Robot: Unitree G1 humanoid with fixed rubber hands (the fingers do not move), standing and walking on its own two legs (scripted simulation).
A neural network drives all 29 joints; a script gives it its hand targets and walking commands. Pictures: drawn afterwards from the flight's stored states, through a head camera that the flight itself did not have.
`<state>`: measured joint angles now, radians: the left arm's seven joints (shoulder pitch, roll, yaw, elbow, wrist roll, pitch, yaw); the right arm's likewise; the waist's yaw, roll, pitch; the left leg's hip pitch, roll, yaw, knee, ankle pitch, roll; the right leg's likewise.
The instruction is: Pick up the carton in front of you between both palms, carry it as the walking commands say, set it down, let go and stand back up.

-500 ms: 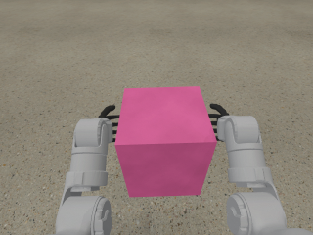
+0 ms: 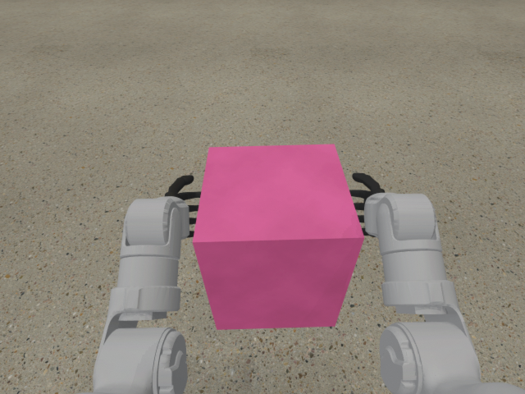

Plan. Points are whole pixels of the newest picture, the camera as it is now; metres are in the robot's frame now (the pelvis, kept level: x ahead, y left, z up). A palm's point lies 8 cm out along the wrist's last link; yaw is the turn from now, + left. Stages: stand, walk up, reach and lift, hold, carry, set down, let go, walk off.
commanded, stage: carry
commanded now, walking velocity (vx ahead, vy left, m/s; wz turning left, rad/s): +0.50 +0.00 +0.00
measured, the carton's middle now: (273, 239) +0.36 +0.00 +0.05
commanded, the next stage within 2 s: none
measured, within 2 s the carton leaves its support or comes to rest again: neither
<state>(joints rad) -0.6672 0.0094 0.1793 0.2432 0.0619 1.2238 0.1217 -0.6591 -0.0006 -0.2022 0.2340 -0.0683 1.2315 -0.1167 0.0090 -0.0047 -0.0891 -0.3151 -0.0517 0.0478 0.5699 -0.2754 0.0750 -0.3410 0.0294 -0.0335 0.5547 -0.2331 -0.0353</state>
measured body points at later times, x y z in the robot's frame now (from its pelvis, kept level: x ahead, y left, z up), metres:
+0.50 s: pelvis +0.10 -0.02 +0.00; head +0.11 -0.03 +0.45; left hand +0.46 +0.13 +0.11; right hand +0.47 -0.18 +0.11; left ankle +0.15 +0.10 -0.67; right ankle +0.05 -0.11 -0.73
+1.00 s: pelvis +0.36 +0.02 +0.02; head +0.42 +0.04 +0.46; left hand +0.73 +0.15 +0.09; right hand +0.70 -0.15 +0.10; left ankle +0.32 +0.09 -0.73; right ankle +0.45 -0.13 -0.67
